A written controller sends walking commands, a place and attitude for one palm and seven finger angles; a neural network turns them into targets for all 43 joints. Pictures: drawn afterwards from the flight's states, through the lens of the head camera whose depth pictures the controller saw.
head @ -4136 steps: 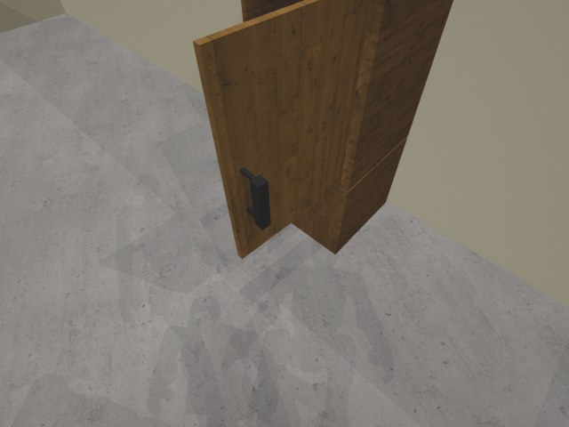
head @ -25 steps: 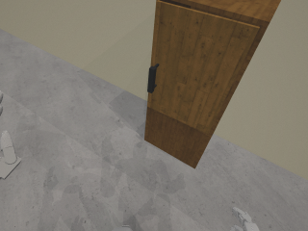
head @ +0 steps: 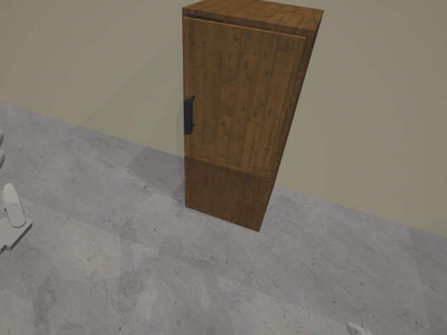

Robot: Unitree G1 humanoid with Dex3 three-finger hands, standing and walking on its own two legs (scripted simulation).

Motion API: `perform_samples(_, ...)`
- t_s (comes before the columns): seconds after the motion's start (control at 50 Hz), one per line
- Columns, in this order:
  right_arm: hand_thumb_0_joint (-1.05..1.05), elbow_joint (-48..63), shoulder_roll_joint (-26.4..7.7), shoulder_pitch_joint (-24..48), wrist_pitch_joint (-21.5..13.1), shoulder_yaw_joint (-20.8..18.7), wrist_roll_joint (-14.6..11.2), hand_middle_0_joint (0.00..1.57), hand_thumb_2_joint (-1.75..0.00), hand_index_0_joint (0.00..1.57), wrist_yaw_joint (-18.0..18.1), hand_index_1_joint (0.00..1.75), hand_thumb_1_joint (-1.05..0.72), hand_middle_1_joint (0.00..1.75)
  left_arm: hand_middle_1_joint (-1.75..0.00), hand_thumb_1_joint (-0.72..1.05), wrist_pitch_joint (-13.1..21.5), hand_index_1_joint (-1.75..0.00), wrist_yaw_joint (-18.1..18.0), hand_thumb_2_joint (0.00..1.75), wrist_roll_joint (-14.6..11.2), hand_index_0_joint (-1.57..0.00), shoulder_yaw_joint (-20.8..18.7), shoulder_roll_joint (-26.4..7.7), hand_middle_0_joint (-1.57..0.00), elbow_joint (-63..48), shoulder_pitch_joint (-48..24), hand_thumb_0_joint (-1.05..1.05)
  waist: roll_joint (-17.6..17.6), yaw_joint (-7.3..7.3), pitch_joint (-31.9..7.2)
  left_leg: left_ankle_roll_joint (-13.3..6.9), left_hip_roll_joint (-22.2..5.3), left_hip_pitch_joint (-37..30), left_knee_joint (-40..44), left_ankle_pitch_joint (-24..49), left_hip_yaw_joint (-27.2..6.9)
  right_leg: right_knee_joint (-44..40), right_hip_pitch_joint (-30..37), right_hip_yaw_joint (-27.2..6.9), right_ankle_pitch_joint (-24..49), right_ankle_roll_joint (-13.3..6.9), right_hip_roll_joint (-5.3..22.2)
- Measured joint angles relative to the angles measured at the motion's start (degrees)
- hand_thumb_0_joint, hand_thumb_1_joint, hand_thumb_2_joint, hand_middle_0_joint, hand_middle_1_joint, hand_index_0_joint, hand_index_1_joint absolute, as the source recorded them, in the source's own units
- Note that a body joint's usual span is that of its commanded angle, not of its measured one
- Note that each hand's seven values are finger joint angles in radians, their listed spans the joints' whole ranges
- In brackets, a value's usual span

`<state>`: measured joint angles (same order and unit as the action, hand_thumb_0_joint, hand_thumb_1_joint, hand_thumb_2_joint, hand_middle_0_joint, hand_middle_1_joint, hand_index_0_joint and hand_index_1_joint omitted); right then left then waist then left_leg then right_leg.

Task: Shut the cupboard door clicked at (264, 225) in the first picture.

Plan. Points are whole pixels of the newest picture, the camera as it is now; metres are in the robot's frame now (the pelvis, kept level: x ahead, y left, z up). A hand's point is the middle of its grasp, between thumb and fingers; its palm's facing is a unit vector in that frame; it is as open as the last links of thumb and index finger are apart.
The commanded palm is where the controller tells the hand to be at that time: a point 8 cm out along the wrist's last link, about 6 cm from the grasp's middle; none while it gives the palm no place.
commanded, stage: stop stepping back and stand still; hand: left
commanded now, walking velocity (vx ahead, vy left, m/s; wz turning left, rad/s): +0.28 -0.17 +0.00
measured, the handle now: (190, 114) +0.96 +0.19 -0.08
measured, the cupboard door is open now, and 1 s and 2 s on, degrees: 3 3 3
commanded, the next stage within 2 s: let the arm hang, fingers relaxed in 0.78 s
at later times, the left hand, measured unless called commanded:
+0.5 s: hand (7, 230) +0.18 +0.30 +0.18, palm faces +0.51 -0.78 -0.38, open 7.4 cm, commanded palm +0.12 +0.33 +0.19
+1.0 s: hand (60, 283) +0.20 +0.29 +0.02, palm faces +0.16 -0.88 -0.45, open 7.4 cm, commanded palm none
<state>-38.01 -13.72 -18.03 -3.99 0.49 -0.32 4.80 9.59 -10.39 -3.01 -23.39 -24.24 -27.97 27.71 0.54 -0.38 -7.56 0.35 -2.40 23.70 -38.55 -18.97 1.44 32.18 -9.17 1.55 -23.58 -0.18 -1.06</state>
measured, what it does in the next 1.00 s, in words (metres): steps on the spot: left foot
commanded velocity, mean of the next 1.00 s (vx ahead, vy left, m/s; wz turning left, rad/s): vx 0.02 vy -0.05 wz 0.00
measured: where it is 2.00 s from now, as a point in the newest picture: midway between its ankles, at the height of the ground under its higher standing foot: outside the picture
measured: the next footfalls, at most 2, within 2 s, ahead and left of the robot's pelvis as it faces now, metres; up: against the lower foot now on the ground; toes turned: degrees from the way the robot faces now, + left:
left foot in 0.48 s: +0.07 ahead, +0.17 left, +0.00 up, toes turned +4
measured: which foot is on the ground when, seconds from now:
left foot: down 0.00-0.20, up 0.22-0.46, down 0.48-1.00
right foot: down 0.00-1.00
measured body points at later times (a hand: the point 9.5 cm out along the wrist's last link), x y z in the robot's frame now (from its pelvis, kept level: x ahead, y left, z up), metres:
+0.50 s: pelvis -0.01 +0.03 +0.00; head -0.04 +0.03 +0.45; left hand +0.15 +0.34 +0.20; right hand +0.10 -0.23 -0.09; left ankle +0.03 +0.16 -0.73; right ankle -0.06 -0.07 -0.72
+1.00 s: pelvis -0.02 +0.04 +0.00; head -0.02 +0.01 +0.45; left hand +0.18 +0.33 +0.05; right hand +0.15 -0.22 -0.10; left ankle +0.03 +0.16 -0.72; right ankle -0.06 -0.07 -0.72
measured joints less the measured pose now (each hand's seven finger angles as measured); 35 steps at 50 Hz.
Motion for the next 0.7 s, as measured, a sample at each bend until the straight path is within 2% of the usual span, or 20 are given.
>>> perform_samples(0.02,0.01,-0.6,-0.5,-0.3,-0.1,-0.5,-0.2,0.21,-0.9,0.2,0.6,0.3,-0.9,0.3,-0.3,0.89,-0.2,-0.3,-0.3,0.89,0.1,-0.21,0.0,0.6,-0.22,1.5,-1.8,0.01,-0.1,1.1,0.3,-0.9,0.7,0.2,0.5,2.5,-0.3,2.2,-0.9,0.6,-1.0,0.4,0.7)
perform_samples(0.06,0.01,-1.6,-0.2,0.2,0.2,-0.7,-0.3,0.21,-0.9,0.2,1.4,0.3,-0.9,0.3,-0.3,0.89,-0.8,-0.3,-0.6,0.89,-0.2,-0.21,-0.9,1.4,-0.21,4.1,-3.3,0.01,0.7,2.35,1.7,-2.4,1.7,0.4,0.0,4.7,0.7,6.5,-2.8,-0.8,-3.9,-0.2,1.0)
perform_samples(0.12,0.01,-1.3,1.8,0.2,-0.6,-0.3,0.4,0.2,-0.9,0.2,1.2,0.3,-0.9,0.3,-0.3,0.89,-2.0,-0.3,0.0,0.9,-0.6,-0.21,-2.4,1.1,-0.21,4.7,-0.7,0.02,1.1,4.19,3.1,-2.3,1.3,-1.4,4.9,7.8,1.9,12.8,-6.4,-0.5,-5.4,-1.1,-1.1)
perform_samples(0.16,0.01,-0.4,3.0,-0.8,-1.2,0.2,0.9,0.2,-0.9,0.2,0.5,0.3,-0.9,0.3,-0.3,0.9,-2.1,-0.3,0.5,0.9,-0.6,-0.21,-2.1,0.7,-0.21,2.6,2.5,0.02,0.8,4.89,3.5,-2.1,0.8,-2.5,8.4,9.1,2.0,8.9,-5.5,2.1,-5.2,-1.5,-2.3)
perform_samples(0.2,0.01,1.1,3.6,-1.9,-1.2,0.7,1.2,0.2,-0.9,0.2,-0.2,0.3,-0.9,0.3,-0.3,0.9,-1.6,-0.3,0.9,0.9,-0.1,-0.21,-1.8,-0.5,-0.21,-0.6,6.0,0.02,1.1,5.1,3.4,-1.5,1.1,-1.6,8.0,5.7,2.3,0.4,-2.6,3.5,-5.1,-2.6,-2.5)
perform_samples(0.22,0.01,1.7,3.7,-2.1,-1.1,0.7,1.2,0.2,-0.9,0.2,-0.5,0.3,-0.9,0.3,-0.3,0.9,-1.1,-0.3,1.1,0.89,0.2,-0.21,-1.8,-1.2,-0.21,-2.1,7.3,0.02,1.4,4.7,3.4,-0.9,1.4,0.3,5.0,2.0,2.5,-2.6,-2.4,2.9,-3.1,-3.9,-2.3)
perform_samples(0.26,0.01,0.8,3.3,-1.5,-0.5,0.4,1.3,0.21,-0.9,0.2,-0.9,0.3,-0.9,0.3,-0.3,0.89,0.3,-0.3,1.4,0.89,0.5,-0.21,-1.3,-1.9,-0.21,-3.3,7.6,0.02,0.8,3.4,4.5,-0.2,1.6,4.1,-5.8,-1.1,1.3,-2.8,-3.2,3.1,6.4,-5.1,-2.0)
perform_samples(0.28,0.01,-0.1,3.1,-1.5,-0.3,0.1,1.3,0.21,-0.9,0.2,-1.0,0.3,-0.9,0.3,-0.3,0.89,1.2,-0.3,1.3,0.89,0.8,-0.21,-1.0,-1.9,-0.22,-2.9,7.2,0.02,0.5,2.9,4.5,0.0,1.6,5.5,-10.5,-1.6,0.7,-2.5,-3.1,3.1,7.1,-5.1,-1.9)
perform_samples(0.32,0.01,-1.4,2.6,-2.0,0.3,-0.2,1.0,0.21,-0.9,0.2,-1.0,0.3,-0.9,0.3,-0.3,0.89,2.2,-0.3,1.0,0.89,1.1,-0.22,-1.0,-1.5,-0.22,-1.2,6.4,0.02,0.4,2.1,3.4,0.1,1.2,6.4,-14.7,-1.4,0.5,-2.7,-2.5,2.8,6.1,-4.5,-1.3)
perform_samples(0.38,0.01,-2.2,1.7,-2.4,0.5,-0.4,0.8,0.21,-0.9,0.2,-0.4,0.3,-0.9,0.3,-0.3,0.89,2.6,-0.3,0.3,0.89,1.3,-0.22,-1.4,-0.1,-0.22,2.7,4.4,0.01,0.2,1.45,2.2,-0.3,-0.3,4.2,-10.5,-0.2,1.2,-3.2,-1.5,2.7,5.2,-3.4,-0.2)
perform_samples(0.48,0.01,-1.6,-0.5,-0.8,-1.0,-1.3,0.6,0.21,-0.9,0.2,0.8,0.3,-0.9,0.3,-0.3,0.89,1.4,-0.3,-0.5,0.89,1.0,-0.21,0.2,2.9,-0.22,4.6,0.7,0.01,-1.8,1.0,3.6,-1.1,-2.0,-4.4,5.1,4.8,1.0,0.8,-1.4,4.2,2.0,-1.4,0.8)
perform_samples(0.52,0.01,-1.7,0.1,1.6,-1.0,-1.4,0.2,0.2,-0.9,0.2,1.0,0.3,-0.9,0.3,-0.3,0.89,1.0,-0.3,-0.3,0.89,0.7,-0.21,0.3,3.2,-0.21,4.4,0.1,0.01,-0.5,0.57,5.2,0.1,-1.1,-4.8,4.5,5.7,1.8,2.4,-1.4,3.4,1.1,-0.4,2.0)
perform_samples(0.56,0.01,-0.6,1.3,3.6,-1.4,-1.0,0.2,0.2,-0.9,0.2,0.9,0.3,-0.9,0.3,-0.3,0.89,0.6,-0.3,0.2,0.89,0.4,-0.21,0.0,3.0,-0.21,3.7,0.7,0.02,0.4,0.52,5.8,0.4,-0.7,-5.2,5.1,5.3,2.6,1.9,-1.5,2.7,1.1,-0.2,2.4)
perform_samples(0.7,0.01,4.3,5.1,7.7,-3.5,1.4,0.3,0.21,-0.9,0.2,-0.6,0.3,-0.9,0.3,-0.3,0.89,0.8,-0.3,1.2,0.89,-0.3,-0.21,-1.1,0.5,-0.21,-1.1,2.2,0.02,0.4,0.39,7.1,0.9,-2.2,-4.7,8.7,7.2,2.6,-4.2,-1.1,2.6,4.8,-0.7,0.6)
